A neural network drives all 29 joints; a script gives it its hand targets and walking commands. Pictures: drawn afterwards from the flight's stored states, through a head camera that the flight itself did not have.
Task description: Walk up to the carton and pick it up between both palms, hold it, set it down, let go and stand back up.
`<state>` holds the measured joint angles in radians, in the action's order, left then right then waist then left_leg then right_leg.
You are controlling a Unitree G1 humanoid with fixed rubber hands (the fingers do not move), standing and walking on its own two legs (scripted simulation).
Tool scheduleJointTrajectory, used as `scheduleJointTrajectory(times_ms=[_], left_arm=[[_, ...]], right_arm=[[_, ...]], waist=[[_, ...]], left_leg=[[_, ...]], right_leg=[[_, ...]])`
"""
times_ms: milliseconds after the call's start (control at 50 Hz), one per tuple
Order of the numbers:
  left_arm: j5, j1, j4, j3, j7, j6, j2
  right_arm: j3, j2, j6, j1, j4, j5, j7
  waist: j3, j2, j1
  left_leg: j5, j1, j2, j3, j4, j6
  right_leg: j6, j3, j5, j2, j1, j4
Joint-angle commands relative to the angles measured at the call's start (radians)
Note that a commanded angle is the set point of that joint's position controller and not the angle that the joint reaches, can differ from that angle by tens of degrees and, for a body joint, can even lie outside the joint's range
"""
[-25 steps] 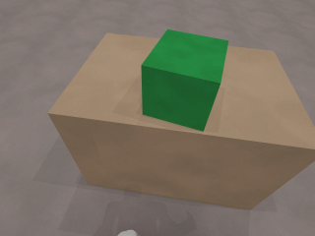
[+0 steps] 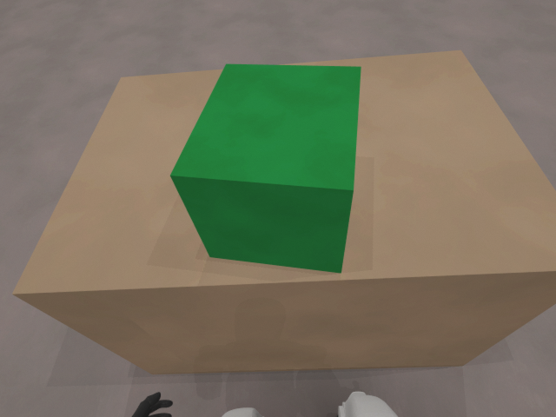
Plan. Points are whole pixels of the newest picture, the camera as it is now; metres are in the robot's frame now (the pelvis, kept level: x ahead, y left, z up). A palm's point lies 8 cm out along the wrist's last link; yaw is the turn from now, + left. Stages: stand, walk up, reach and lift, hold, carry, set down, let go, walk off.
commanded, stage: walk up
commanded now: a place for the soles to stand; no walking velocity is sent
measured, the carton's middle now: (282, 166) +0.51 +0.02 +0.04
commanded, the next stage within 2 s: reach and lift in 1.92 s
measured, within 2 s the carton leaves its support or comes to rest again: neither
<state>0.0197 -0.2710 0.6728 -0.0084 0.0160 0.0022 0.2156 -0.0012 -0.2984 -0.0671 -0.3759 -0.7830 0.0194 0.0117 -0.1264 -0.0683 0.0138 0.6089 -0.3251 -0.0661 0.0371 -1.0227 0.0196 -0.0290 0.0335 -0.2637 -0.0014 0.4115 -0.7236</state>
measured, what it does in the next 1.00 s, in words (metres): steps on the spot: left foot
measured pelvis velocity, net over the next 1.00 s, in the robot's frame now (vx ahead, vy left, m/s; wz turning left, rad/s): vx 0.00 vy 0.02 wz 0.02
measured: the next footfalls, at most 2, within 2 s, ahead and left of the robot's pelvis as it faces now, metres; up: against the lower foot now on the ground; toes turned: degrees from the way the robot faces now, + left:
left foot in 0.12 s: +0.06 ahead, +0.14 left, +0.00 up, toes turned +3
right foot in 1.26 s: +0.03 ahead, -0.08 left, +0.00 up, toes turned +0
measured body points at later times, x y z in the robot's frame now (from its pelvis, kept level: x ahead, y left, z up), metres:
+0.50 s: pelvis +0.03 +0.02 +0.01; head +0.06 +0.02 +0.46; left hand +0.15 +0.28 -0.10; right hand +0.17 -0.24 -0.09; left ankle +0.02 +0.14 -0.71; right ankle +0.08 -0.11 -0.71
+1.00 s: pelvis +0.00 +0.02 +0.01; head +0.03 +0.02 +0.46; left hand +0.12 +0.29 -0.10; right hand +0.09 -0.25 -0.11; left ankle +0.02 +0.14 -0.71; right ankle +0.08 -0.11 -0.71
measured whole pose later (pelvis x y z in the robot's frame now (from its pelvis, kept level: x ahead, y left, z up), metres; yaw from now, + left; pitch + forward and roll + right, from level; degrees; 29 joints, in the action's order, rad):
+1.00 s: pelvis +0.00 +0.02 +0.01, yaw +1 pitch -3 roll +0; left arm 0.01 -0.22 0.71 -0.01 0.00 0.02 0.28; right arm 0.02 -0.31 -0.05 -0.29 -0.72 0.01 -0.03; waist -0.11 -0.01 0.02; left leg 0.33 -0.29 -0.01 0.03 -0.67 -0.01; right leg 0.02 0.02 -0.22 0.05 0.37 -0.62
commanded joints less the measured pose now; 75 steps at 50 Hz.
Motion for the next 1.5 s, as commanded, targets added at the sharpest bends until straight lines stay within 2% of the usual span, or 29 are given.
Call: scheduleJointTrajectory(times_ms=[0,40,80,100,120,140,160,220,260,600,800,820,860,900,940,980,1040,1080,1100,1160,1200,1220,1240,1260,1280,1340,1360,1420,1480], left_arm=[[0.014,-0.05,-0.073,-0.064,0.023,-0.002,0.221],[0.008,-0.006,-0.074,-0.054,0.019,0.001,0.222],[-0.009,0.068,-0.088,-0.043,0.011,0.001,0.232],[-0.023,0.059,-0.093,-0.035,0.004,-0.001,0.216],[-0.044,0.02,-0.108,-0.025,-0.004,-0.001,0.163],[-0.043,0.015,-0.083,-0.027,0.002,0.01,0.154],[-0.03,0.035,-0.073,-0.03,0.002,0.011,0.172],[-0.018,0.062,-0.061,-0.035,-0.005,-0.003,0.201],[-0.02,0.056,-0.056,-0.034,-0.008,-0.01,0.2],[-0.025,0.07,-0.055,-0.044,-0.021,-0.014,0.226],[-0.022,0.051,-0.04,-0.045,-0.021,-0.014,0.222],[-0.013,0.042,-0.052,-0.064,-0.01,-0.017,0.26],[-0.012,0.016,-0.045,-0.076,-0.005,-0.017,0.293],[-0.011,0.03,-0.051,-0.086,-0.001,-0.01,0.31],[-0.007,0.071,-0.066,-0.086,0.001,0.001,0.305],[-0.007,0.089,-0.074,-0.083,0.0,0.011,0.291],[-0.016,0.055,-0.073,-0.066,0.001,0.018,0.177],[-0.018,0.017,-0.06,-0.07,0.009,0.022,0.186],[-0.026,0.004,-0.054,-0.072,0.015,0.02,0.186],[-0.024,-0.022,-0.05,-0.05,0.009,0.003,0.148],[-0.014,-0.047,-0.04,-0.05,0.004,-0.012,0.13],[-0.003,-0.046,-0.044,-0.053,0.005,-0.019,0.147],[0.013,-0.029,-0.049,-0.058,0.009,-0.024,0.199],[0.002,0.045,-0.066,-0.078,0.006,-0.02,0.277],[-0.016,0.084,-0.054,-0.086,-0.002,-0.018,0.289],[-0.025,0.028,-0.043,-0.043,-0.018,-0.033,0.191],[-0.027,0.01,-0.035,-0.037,-0.018,-0.035,0.19],[-0.018,-0.021,-0.019,-0.038,-0.02,-0.037,0.179],[-0.019,-0.044,-0.007,-0.035,-0.018,-0.036,0.168]], right_arm=[[0.031,-0.088,0.03,-0.104,0.078,-0.011,0.01],[0.034,-0.083,0.038,-0.098,0.076,-0.012,0.008],[0.044,-0.099,0.057,-0.098,0.085,-0.005,0.001],[0.049,-0.128,0.068,-0.073,0.105,0.002,-0.001],[0.065,-0.201,0.072,0.012,0.135,-0.001,-0.003],[0.071,-0.219,0.066,0.101,0.144,-0.034,-0.009],[0.058,-0.186,0.068,0.151,0.157,-0.039,-0.015],[0.043,-0.16,0.069,0.101,0.168,-0.038,-0.016],[0.044,-0.159,0.065,0.093,0.165,-0.033,-0.017],[0.045,-0.152,0.056,0.152,0.18,-0.029,-0.026],[0.046,-0.141,0.07,0.118,0.149,-0.027,-0.027],[0.066,-0.185,0.059,0.133,0.155,-0.016,-0.03],[0.064,-0.158,0.052,0.094,0.157,-0.008,-0.035],[0.064,-0.137,0.047,0.062,0.16,-0.005,-0.039],[0.072,-0.133,0.046,0.031,0.16,-0.002,-0.042],[0.083,-0.146,0.05,0.014,0.163,-0.006,-0.044],[0.111,-0.247,0.051,0.113,0.177,-0.021,-0.035],[0.103,-0.208,0.049,0.129,0.189,0.006,-0.021],[0.098,-0.19,0.046,0.137,0.186,0.015,-0.015],[0.075,-0.153,0.041,0.159,0.18,0.011,-0.009],[0.06,-0.148,0.033,0.149,0.156,-0.007,-0.015],[0.05,-0.136,0.035,0.1,0.146,-0.014,-0.018],[0.033,-0.086,0.044,0.014,0.146,-0.031,-0.021],[0.026,-0.057,0.047,-0.023,0.145,-0.035,-0.019],[0.038,-0.08,0.039,0.022,0.119,-0.007,-0.011],[0.051,-0.127,0.063,0.077,0.103,-0.011,-0.019],[0.056,-0.13,0.071,0.072,0.1,-0.006,-0.02],[0.042,-0.114,0.086,0.05,0.069,-0.018,-0.019],[0.042,-0.102,0.086,0.054,0.058,-0.022,-0.016]], waist=[[0.14,0.246,-0.027],[0.17,0.242,-0.011],[0.184,0.185,0.033],[0.2,0.126,0.031],[0.19,-0.024,-0.018],[0.14,-0.041,-0.049],[0.119,-0.022,-0.053],[0.144,-0.012,-0.015],[0.184,-0.016,-0.01],[0.175,0.092,-0.008],[0.149,0.083,-0.017],[0.104,0.07,-0.021],[0.159,0.13,-0.014],[0.171,0.187,-0.007],[0.16,0.219,0.006],[0.137,0.183,0.019],[0.07,-0.146,0.006],[0.08,-0.104,0.014],[0.083,-0.075,0.008],[0.144,-0.051,-0.014],[0.172,-0.065,-0.032],[0.186,-0.036,-0.03],[0.227,0.097,0.009],[0.16,0.151,0.052],[0.104,0.183,0.048],[0.089,0.142,0.013],[0.069,0.175,0.015],[0.121,0.127,0.005],[0.126,0.106,-0.006]], left_leg=[[-0.021,-0.054,-0.023,-0.053,0.124,0.013],[-0.141,0.034,-0.007,-0.025,0.272,0.012],[-0.438,0.168,0.012,-0.004,0.47,-0.015],[-0.542,0.191,-0.031,-0.089,0.52,-0.047],[-0.502,0.089,-0.156,-0.267,0.606,-0.108],[-0.474,-0.072,-0.202,-0.266,0.627,-0.168],[-0.517,-0.057,-0.162,-0.216,0.591,-0.155],[-0.607,0.02,-0.09,-0.124,0.529,-0.095],[-0.623,0.084,-0.075,-0.107,0.508,-0.091],[-0.43,0.097,-0.04,-0.093,0.525,-0.072],[-0.334,0.055,-0.038,-0.106,0.579,-0.068],[-0.435,0.04,-0.014,-0.079,0.504,-0.074],[-0.413,0.065,0.014,-0.05,0.423,-0.06],[-0.316,0.07,0.045,-0.035,0.359,-0.049],[-0.245,0.096,0.045,-0.043,0.346,-0.055],[-0.245,0.097,0.018,-0.081,0.432,-0.073],[-0.169,-0.106,-0.198,-0.364,0.772,-0.204],[-0.395,-0.081,-0.236,-0.343,0.723,-0.286],[-0.543,-0.046,-0.224,-0.302,0.675,-0.297],[-0.524,0.06,-0.175,-0.237,0.605,-0.224],[-0.461,0.068,-0.141,-0.216,0.531,-0.166],[-0.46,0.027,-0.141,-0.21,0.491,-0.125],[-0.422,-0.051,-0.093,-0.158,0.41,-0.061],[-0.229,-0.025,0.015,-0.063,0.461,-0.014],[-0.236,0.164,-0.006,-0.092,0.434,-0.028],[-0.388,0.195,-0.024,-0.125,0.562,-0.043],[-0.416,0.186,-0.03,-0.125,0.577,-0.048],[-0.419,0.148,-0.037,-0.109,0.608,-0.051],[-0.381,0.139,-0.042,-0.11,0.63,-0.056]], right_leg=[[-0.208,-0.341,0.224,0.284,-0.143,0.316],[-0.178,-0.284,0.38,0.256,-0.131,0.247],[-0.122,-0.204,0.428,0.221,-0.055,0.15],[-0.078,-0.17,0.367,0.192,-0.021,0.096],[-0.013,-0.079,0.164,0.078,-0.038,0.032],[0.006,-0.037,-0.004,0.03,-0.176,0.024],[0.009,-0.057,0.068,0.046,-0.171,0.061],[-0.003,-0.086,0.274,0.085,-0.173,0.11],[-0.013,-0.082,0.307,0.091,-0.164,0.112],[-0.031,-0.126,0.212,0.123,-0.135,0.218],[-0.023,-0.129,0.069,0.116,-0.138,0.257],[-0.041,-0.144,0.151,0.143,-0.121,0.244],[-0.091,-0.209,0.187,0.205,-0.131,0.286],[-0.14,-0.263,0.11,0.259,-0.106,0.334],[-0.145,-0.256,0.014,0.268,-0.043,0.345],[-0.1,-0.198,-0.108,0.216,0.009,0.316],[0.009,0.036,-0.208,-0.055,-0.049,-0.145],[0.012,-0.054,-0.321,-0.043,-0.01,-0.355],[0.016,-0.074,-0.322,-0.038,0.006,-0.383],[0.045,-0.075,-0.245,0.022,-0.049,-0.067],[0.048,-0.039,-0.048,0.017,-0.202,0.278],[0.03,-0.106,0.05,0.033,-0.287,0.387],[-0.021,-0.322,0.034,0.158,-0.355,0.396],[-0.102,-0.441,-0.059,0.268,-0.18,0.404],[-0.133,-0.4,-0.15,0.268,0.047,0.405],[-0.022,-0.239,-0.121,0.136,0.015,0.406],[-0.012,-0.229,-0.066,0.114,0.01,0.4],[-0.016,-0.2,0.04,0.105,-0.115,0.353],[-0.015,-0.188,0.005,0.1,-0.122,0.351]])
